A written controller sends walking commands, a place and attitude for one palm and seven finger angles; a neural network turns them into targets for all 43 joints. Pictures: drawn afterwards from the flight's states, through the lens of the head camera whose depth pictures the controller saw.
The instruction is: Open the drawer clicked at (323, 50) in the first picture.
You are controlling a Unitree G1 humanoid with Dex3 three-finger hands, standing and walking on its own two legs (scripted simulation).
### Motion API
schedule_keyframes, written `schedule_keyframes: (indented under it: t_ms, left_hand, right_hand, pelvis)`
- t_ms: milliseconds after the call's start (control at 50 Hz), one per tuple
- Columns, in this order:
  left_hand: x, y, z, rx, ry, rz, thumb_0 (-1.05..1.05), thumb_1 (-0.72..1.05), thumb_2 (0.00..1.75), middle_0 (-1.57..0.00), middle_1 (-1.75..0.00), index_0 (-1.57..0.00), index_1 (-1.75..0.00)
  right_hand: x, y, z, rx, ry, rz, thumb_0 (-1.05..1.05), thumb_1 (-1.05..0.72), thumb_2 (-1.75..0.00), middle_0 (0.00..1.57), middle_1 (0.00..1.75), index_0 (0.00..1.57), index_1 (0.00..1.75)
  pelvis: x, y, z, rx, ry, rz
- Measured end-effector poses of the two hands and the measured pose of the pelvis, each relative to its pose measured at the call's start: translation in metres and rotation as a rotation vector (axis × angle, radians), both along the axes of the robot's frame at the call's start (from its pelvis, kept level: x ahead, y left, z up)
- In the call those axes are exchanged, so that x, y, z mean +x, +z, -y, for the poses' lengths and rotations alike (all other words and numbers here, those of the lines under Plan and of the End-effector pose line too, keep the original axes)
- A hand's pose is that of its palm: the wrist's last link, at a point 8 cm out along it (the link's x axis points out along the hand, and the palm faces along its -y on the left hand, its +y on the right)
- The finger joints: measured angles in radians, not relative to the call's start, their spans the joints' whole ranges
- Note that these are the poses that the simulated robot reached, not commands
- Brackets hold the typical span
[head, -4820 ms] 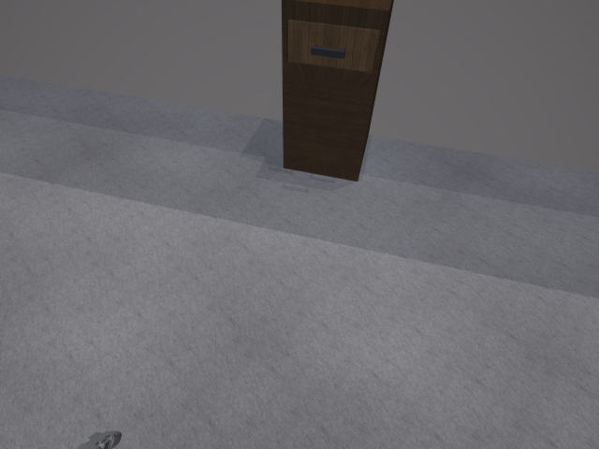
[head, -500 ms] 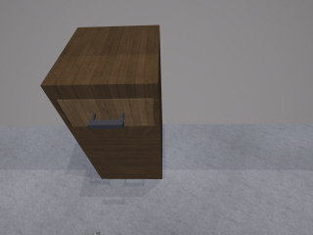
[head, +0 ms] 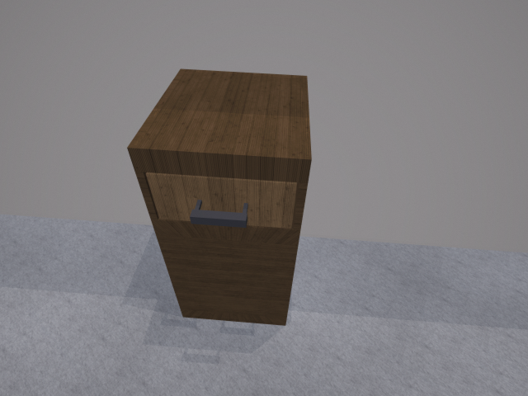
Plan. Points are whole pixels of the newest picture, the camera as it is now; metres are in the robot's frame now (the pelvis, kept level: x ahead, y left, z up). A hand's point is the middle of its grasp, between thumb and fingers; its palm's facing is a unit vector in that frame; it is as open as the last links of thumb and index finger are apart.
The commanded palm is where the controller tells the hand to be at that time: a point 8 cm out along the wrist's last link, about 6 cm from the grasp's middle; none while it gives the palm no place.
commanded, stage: come to a stop and stand still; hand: left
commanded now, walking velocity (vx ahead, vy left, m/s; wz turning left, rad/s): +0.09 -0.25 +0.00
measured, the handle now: (220, 211) +0.56 +0.15 -0.10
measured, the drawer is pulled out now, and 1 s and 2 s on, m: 0.00 0.00 0.00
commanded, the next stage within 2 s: look again from close up in 1.58 s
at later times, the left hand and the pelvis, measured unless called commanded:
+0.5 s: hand out of the picture +0.07 +0.15 -0.16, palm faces -0.01 -0.98 -0.21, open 7.3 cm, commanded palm none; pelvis +0.00 -0.03 +0.00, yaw +0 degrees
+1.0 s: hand out of the picture +0.01 +0.12 -0.16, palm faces +0.01 -0.98 -0.19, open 7.4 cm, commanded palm none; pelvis +0.03 -0.05 +0.01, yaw -1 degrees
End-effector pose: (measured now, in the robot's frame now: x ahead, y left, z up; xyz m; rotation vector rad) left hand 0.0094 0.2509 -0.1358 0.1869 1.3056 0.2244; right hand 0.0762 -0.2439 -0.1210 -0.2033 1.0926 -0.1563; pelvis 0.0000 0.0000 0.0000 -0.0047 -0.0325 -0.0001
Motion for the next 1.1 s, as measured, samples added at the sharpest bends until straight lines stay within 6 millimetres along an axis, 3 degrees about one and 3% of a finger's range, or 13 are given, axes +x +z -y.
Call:
schedule_keyframes:
  t_ms: [100, 200, 320, 400, 500, 600, 680, 800, 940, 1100]
  left_hand:
    - [-0.008, 0.007, -0.008, -0.023, -0.021, -0.02, 0.01, 0.9, 0.9, -0.2, -0.3, -0.2, -0.3]
    - [-0.002, 0.014, -0.002, -0.033, -0.051, -0.037, 0.01, 0.9, 0.9, -0.2, -0.3, -0.2, -0.3]
    - [0.026, 0.017, 0.024, -0.041, -0.111, -0.002, 0.01, 0.9, 0.9, -0.2, -0.3, -0.2, -0.3]
    - [0.044, 0.009, 0.046, -0.042, -0.128, 0.058, 0.01, 0.91, 0.9, -0.2, -0.3, -0.2, -0.3]
    - [0.054, 0.011, 0.055, -0.047, -0.096, 0.105, 0.0, 0.93, 0.9, -0.21, -0.3, -0.2, -0.3]
    - [0.056, -0.001, 0.057, -0.076, -0.072, 0.093, 0.0, 0.93, 0.9, -0.21, -0.3, -0.2, -0.3]
    - [0.048, 0.003, 0.056, -0.068, -0.054, 0.058, 0.0, 0.94, 0.9, -0.21, -0.3, -0.2, -0.3]
    - [0.022, 0.01, 0.059, -0.05, -0.039, -0.03, 0.0, 0.93, 0.9, -0.2, -0.3, -0.2, -0.3]
    - [0.0, 0.008, 0.076, -0.068, -0.023, -0.116, 0.01, 0.91, 0.9, -0.2, -0.3, -0.2, -0.3]
    - [0.001, 0.004, 0.1, -0.1, -0.015, -0.122, 0.01, 0.91, 0.9, -0.2, -0.3, -0.2, -0.3]
  right_hand:
    - [-0.037, -0.006, -0.019, 0.027, -0.014, -0.071, 0.0, -0.91, -0.9, 0.2, 0.3, 0.2, 0.3]
    - [-0.082, -0.012, -0.024, 0.046, -0.046, -0.184, 0.0, -0.9, -0.9, 0.21, 0.3, 0.2, 0.3]
    - [-0.13, -0.019, -0.008, 0.062, -0.107, -0.311, 0.0, -0.9, -0.9, 0.21, 0.3, 0.2, 0.3]
    - [-0.144, -0.028, 0.01, 0.061, -0.134, -0.366, 0.0, -0.9, -0.9, 0.21, 0.3, 0.2, 0.3]
    - [-0.127, -0.019, 0.019, 0.05, -0.127, -0.35, 0.01, -0.91, -0.9, 0.2, 0.3, 0.2, 0.3]
    - [-0.098, -0.016, 0.013, 0.043, -0.101, -0.275, 0.0, -0.91, -0.9, 0.2, 0.3, 0.2, 0.29]
    - [-0.076, -0.015, 0.005, 0.067, -0.071, -0.246, 0.0, -0.91, -0.9, 0.2, 0.3, 0.2, 0.3]
    - [-0.054, -0.019, 0.012, 0.073, -0.052, -0.241, 0.01, -0.93, -0.9, 0.2, 0.3, 0.2, 0.3]
    - [-0.041, -0.018, 0.022, 0.073, -0.049, -0.24, 0.01, -0.92, -0.9, 0.2, 0.3, 0.2, 0.3]
    - [-0.042, -0.018, 0.03, 0.074, -0.049, -0.272, 0.0, -0.92, -0.9, 0.2, 0.3, 0.2, 0.3]
  pelvis:
    - [-0.004, 0.005, -0.008, 0.004, -0.016, -0.011]
    - [-0.01, 0.009, -0.007, 0.007, -0.026, -0.036]
    - [-0.012, 0.007, 0.006, 0.004, -0.036, -0.057]
    - [-0.011, -0.001, 0.02, 0.005, -0.033, -0.052]
    - [-0.004, 0.005, 0.027, -0.014, -0.005, -0.037]
    - [0.002, 0.002, 0.029, -0.015, -0.007, -0.023]
    - [0.01, 0.007, 0.032, 0.001, -0.018, -0.028]
    - [0.018, 0.01, 0.034, 0.011, -0.021, -0.032]
    - [0.028, 0.012, 0.043, 0.018, -0.024, -0.027]
    - [0.034, 0.012, 0.054, 0.02, -0.02, -0.024]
